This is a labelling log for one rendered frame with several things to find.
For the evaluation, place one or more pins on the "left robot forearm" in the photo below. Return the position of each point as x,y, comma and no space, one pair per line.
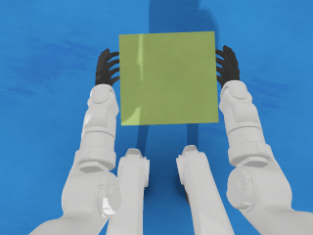
96,151

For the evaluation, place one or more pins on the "left robot hand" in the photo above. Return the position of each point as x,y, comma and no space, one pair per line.
103,73

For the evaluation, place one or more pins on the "robot right upper arm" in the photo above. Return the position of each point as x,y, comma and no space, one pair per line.
263,196

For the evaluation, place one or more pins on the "right robot hand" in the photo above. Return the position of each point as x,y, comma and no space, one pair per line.
230,66

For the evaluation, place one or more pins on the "left robot shin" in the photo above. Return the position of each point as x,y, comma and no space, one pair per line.
131,151

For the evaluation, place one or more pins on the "right robot forearm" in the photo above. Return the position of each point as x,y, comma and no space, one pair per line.
247,145

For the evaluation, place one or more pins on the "robot left upper arm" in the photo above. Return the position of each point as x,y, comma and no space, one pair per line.
88,200

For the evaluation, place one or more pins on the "carton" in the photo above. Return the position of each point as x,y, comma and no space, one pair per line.
168,78

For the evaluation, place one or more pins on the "robot left thigh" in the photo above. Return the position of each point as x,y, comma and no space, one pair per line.
133,177

